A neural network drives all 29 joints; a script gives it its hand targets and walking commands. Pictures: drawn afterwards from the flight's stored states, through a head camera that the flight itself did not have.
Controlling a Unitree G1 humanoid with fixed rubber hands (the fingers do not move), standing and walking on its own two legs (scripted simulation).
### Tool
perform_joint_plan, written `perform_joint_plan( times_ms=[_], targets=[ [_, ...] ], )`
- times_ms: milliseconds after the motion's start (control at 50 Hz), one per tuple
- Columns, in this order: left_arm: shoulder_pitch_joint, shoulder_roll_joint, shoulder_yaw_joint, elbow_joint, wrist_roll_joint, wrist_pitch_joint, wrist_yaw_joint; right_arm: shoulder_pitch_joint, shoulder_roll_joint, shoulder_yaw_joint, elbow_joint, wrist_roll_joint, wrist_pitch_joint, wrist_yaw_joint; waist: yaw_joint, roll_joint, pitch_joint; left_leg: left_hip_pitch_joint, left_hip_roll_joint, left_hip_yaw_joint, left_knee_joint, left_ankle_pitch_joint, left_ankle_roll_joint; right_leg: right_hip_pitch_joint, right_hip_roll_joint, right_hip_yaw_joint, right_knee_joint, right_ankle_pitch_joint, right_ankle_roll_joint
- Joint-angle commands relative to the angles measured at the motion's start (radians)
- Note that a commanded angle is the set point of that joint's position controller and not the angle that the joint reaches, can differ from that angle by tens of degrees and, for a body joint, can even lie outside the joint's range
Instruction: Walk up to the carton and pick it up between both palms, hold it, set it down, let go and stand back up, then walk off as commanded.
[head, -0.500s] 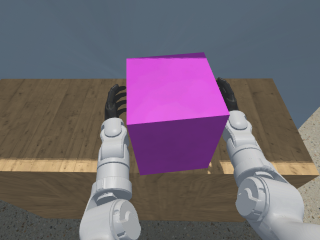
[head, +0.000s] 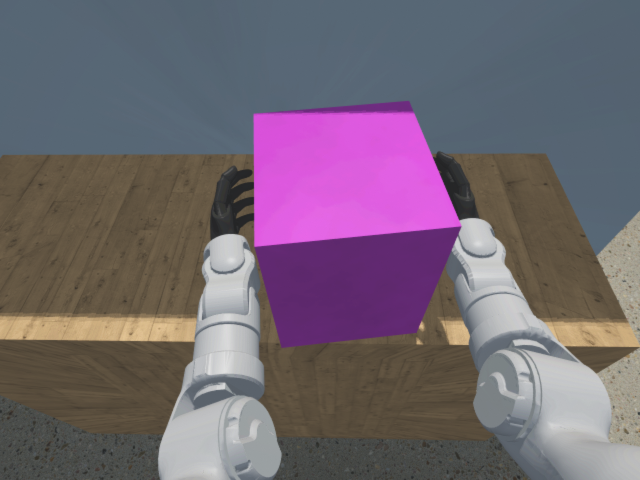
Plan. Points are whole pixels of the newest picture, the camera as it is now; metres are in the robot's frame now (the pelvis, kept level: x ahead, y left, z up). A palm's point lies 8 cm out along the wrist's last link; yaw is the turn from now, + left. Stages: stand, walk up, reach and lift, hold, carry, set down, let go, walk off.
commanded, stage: reach and lift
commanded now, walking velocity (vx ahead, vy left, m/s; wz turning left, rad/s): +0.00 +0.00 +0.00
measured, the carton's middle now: (341, 231) +0.43 +0.05 +0.05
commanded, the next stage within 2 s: none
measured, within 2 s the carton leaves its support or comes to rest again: leaves its support in 0.84 s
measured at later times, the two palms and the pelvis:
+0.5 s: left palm (230, 234) +0.38 +0.18 +0.09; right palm (464, 221) +0.42 -0.11 +0.09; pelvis -0.01 +0.00 +0.00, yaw +1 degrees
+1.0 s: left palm (225, 237) +0.35 +0.18 +0.11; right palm (479, 237) +0.38 -0.11 +0.11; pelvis -0.03 +0.01 +0.00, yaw +2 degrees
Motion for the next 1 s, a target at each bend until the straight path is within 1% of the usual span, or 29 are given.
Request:
perform_joint_plan(
  times_ms=[0,60,100,120,180,200,220,240,260,280,320,440,480,520,560,580,640,700,720,740,780,800,840,880,900,920,940,960,980],
  targets=[
    [-0.392,-0.393,-0.279,0.053,-0.005,-0.017,-0.102,-0.452,0.430,0.215,-0.003,-0.042,-0.034,0.112,0.008,-0.025,-0.432,0.192,-0.065,0.088,0.056,0.431,0.035,0.174,0.013,-0.057,0.025,0.436,0.051],
    [-0.415,-0.412,-0.302,0.039,-0.013,-0.035,-0.095,-0.465,0.431,0.224,-0.003,-0.046,-0.055,0.112,-0.002,-0.008,-0.476,0.213,-0.061,0.083,0.069,0.474,0.028,0.168,0.017,-0.064,0.032,0.465,0.048],
    [-0.421,-0.409,-0.303,0.054,-0.010,-0.041,-0.094,-0.474,0.435,0.225,0.000,-0.049,-0.063,0.109,-0.001,-0.008,-0.483,0.202,-0.059,0.086,0.068,0.459,0.028,0.178,0.017,-0.060,0.032,0.461,0.046],
    [-0.421,-0.401,-0.300,0.074,-0.014,-0.042,-0.096,-0.470,0.431,0.220,0.023,-0.050,-0.062,0.105,-0.009,-0.017,-0.467,0.192,-0.061,0.083,0.063,0.447,0.029,0.184,0.017,-0.060,0.028,0.468,0.048],
    [-0.435,-0.409,-0.322,0.071,-0.028,-0.057,-0.095,-0.468,0.445,0.244,0.023,-0.043,-0.083,0.096,-0.021,-0.024,-0.493,0.191,-0.063,0.084,0.071,0.477,0.027,0.218,0.015,-0.059,0.038,0.537,0.051],
    [-0.446,-0.421,-0.325,0.069,-0.030,-0.065,-0.096,-0.493,0.446,0.252,0.014,-0.045,-0.093,0.094,-0.012,-0.028,-0.505,0.171,-0.062,0.084,0.064,0.466,0.029,0.228,0.013,-0.059,0.043,0.547,0.053],
    [-0.450,-0.418,-0.331,0.075,-0.033,-0.070,-0.097,-0.487,0.445,0.251,0.018,-0.044,-0.100,0.089,-0.029,-0.019,-0.508,0.173,-0.064,0.084,0.070,0.469,0.024,0.231,0.008,-0.058,0.045,0.562,0.051],
    [-0.458,-0.414,-0.326,0.084,-0.031,-0.075,-0.096,-0.507,0.447,0.257,0.015,-0.041,-0.107,0.088,-0.016,-0.025,-0.515,0.152,-0.065,0.091,0.064,0.464,0.027,0.240,0.011,-0.056,0.047,0.575,0.052],
    [-0.475,-0.427,-0.339,0.068,-0.038,-0.084,-0.094,-0.514,0.449,0.254,0.018,-0.047,-0.115,0.085,-0.030,-0.014,-0.543,0.160,-0.064,0.086,0.067,0.477,0.023,0.246,0.012,-0.055,0.049,0.588,0.051],
    [-0.471,-0.425,-0.342,0.075,-0.046,-0.088,-0.093,-0.519,0.444,0.271,0.016,-0.035,-0.119,0.082,-0.023,-0.014,-0.542,0.160,-0.064,0.083,0.067,0.481,0.022,0.249,0.010,-0.059,0.050,0.593,0.051],
    [-0.474,-0.425,-0.354,0.080,-0.048,-0.090,-0.094,-0.528,0.440,0.276,0.007,-0.033,-0.125,0.075,-0.033,-0.019,-0.551,0.169,-0.064,0.081,0.067,0.470,0.023,0.256,0.012,-0.063,0.046,0.582,0.051],
    [-0.503,-0.412,-0.373,0.074,-0.064,-0.074,-0.094,-0.539,0.438,0.318,-0.012,0.016,-0.109,0.065,-0.028,-0.012,-0.529,0.180,-0.066,0.074,0.051,0.416,0.025,0.257,0.012,-0.059,0.024,0.516,0.045],
    [-0.525,-0.427,-0.401,0.053,-0.083,-0.076,-0.088,-0.564,0.434,0.329,-0.036,0.030,-0.113,0.063,-0.036,0.006,-0.562,0.211,-0.064,0.069,0.065,0.445,0.018,0.249,0.013,-0.063,0.026,0.520,0.043],
    [-0.528,-0.429,-0.416,0.061,-0.097,-0.074,-0.085,-0.580,0.432,0.347,-0.043,0.045,-0.112,0.059,-0.033,0.007,-0.584,0.233,-0.061,0.060,0.073,0.464,0.015,0.237,0.017,-0.059,0.017,0.515,0.037],
    [-0.552,-0.430,-0.439,0.044,-0.111,-0.072,-0.084,-0.573,0.450,0.358,-0.053,0.060,-0.099,0.050,-0.045,0.001,-0.596,0.217,-0.062,0.059,0.066,0.420,0.018,0.266,0.011,-0.052,0.016,0.521,0.037],
    [-0.575,-0.434,-0.449,0.031,-0.117,-0.076,-0.081,-0.597,0.454,0.363,-0.068,0.068,-0.105,0.053,-0.043,0.020,-0.605,0.222,-0.065,0.058,0.074,0.449,0.014,0.259,0.012,-0.056,0.024,0.536,0.038],
    [-0.604,-0.443,-0.475,0.021,-0.140,-0.074,-0.071,-0.621,0.464,0.388,-0.091,0.087,-0.096,0.052,-0.045,0.026,-0.634,0.253,-0.060,0.045,0.087,0.466,0.009,0.240,0.017,-0.056,0.021,0.508,0.036],
    [-0.616,-0.426,-0.480,0.035,-0.150,-0.062,-0.074,-0.623,0.487,0.413,-0.103,0.115,-0.071,0.044,-0.047,0.003,-0.612,0.220,-0.070,0.044,0.075,0.389,0.020,0.276,0.010,-0.046,0.017,0.503,0.039],
    [-0.645,-0.442,-0.501,0.017,-0.164,-0.062,-0.072,-0.637,0.492,0.416,-0.112,0.121,-0.070,0.043,-0.064,0.007,-0.632,0.222,-0.072,0.039,0.077,0.390,0.016,0.276,0.013,-0.049,0.022,0.510,0.043],
    [-0.656,-0.445,-0.511,0.004,-0.173,-0.063,-0.069,-0.646,0.496,0.430,-0.118,0.138,-0.067,0.044,-0.057,0.023,-0.646,0.231,-0.073,0.039,0.081,0.403,0.013,0.272,0.013,-0.045,0.022,0.516,0.041],
    [-0.667,-0.442,-0.516,0.010,-0.180,-0.049,-0.067,-0.640,0.501,0.441,-0.107,0.156,-0.041,0.039,-0.071,0.023,-0.624,0.253,-0.076,0.028,0.082,0.387,0.013,0.252,0.016,-0.044,0.009,0.466,0.042],
    [-0.681,-0.454,-0.524,0.000,-0.185,-0.047,-0.065,-0.671,0.510,0.457,-0.138,0.168,-0.041,0.041,-0.063,0.022,-0.631,0.253,-0.076,0.026,0.085,0.380,0.015,0.250,0.015,-0.043,0.011,0.457,0.041],
    [-0.688,-0.450,-0.527,0.009,-0.196,-0.028,-0.069,-0.679,0.521,0.468,-0.146,0.185,-0.014,0.036,-0.072,0.005,-0.601,0.251,-0.082,0.023,0.073,0.336,0.021,0.254,0.016,-0.040,0.004,0.423,0.046],
    [-0.708,-0.457,-0.533,0.002,-0.198,-0.009,-0.067,-0.684,0.524,0.467,-0.144,0.206,0.008,0.034,-0.078,0.024,-0.590,0.276,-0.082,0.017,0.074,0.319,0.019,0.227,0.020,-0.041,-0.005,0.368,0.044],
    [-0.717,-0.456,-0.530,0.001,-0.201,0.001,-0.066,-0.707,0.522,0.471,-0.155,0.213,0.017,0.036,-0.068,0.026,-0.568,0.277,-0.083,0.017,0.068,0.303,0.021,0.217,0.019,-0.038,-0.013,0.337,0.042],
    [-0.726,-0.455,-0.530,0.002,-0.207,0.011,-0.067,-0.708,0.525,0.471,-0.162,0.216,0.030,0.037,-0.082,0.011,-0.565,0.276,-0.086,0.015,0.064,0.279,0.025,0.221,0.018,-0.038,-0.016,0.324,0.044],
    [-0.740,-0.462,-0.530,-0.012,-0.206,0.017,-0.067,-0.730,0.536,0.474,-0.179,0.223,0.034,0.036,-0.072,0.014,-0.565,0.269,-0.087,0.014,0.063,0.275,0.025,0.220,0.018,-0.038,-0.012,0.322,0.047],
    [-0.743,-0.455,-0.526,-0.010,-0.205,0.030,-0.068,-0.718,0.526,0.462,-0.163,0.224,0.051,0.036,-0.083,0.013,-0.531,0.278,-0.090,0.015,0.056,0.261,0.027,0.213,0.017,-0.035,-0.022,0.293,0.049],
    [-0.748,-0.459,-0.524,-0.015,-0.208,0.038,-0.071,-0.732,0.534,0.473,-0.178,0.230,0.056,0.036,-0.078,0.007,-0.542,0.287,-0.087,0.009,0.058,0.262,0.029,0.215,0.018,-0.035,-0.019,0.294,0.047]
  ],
)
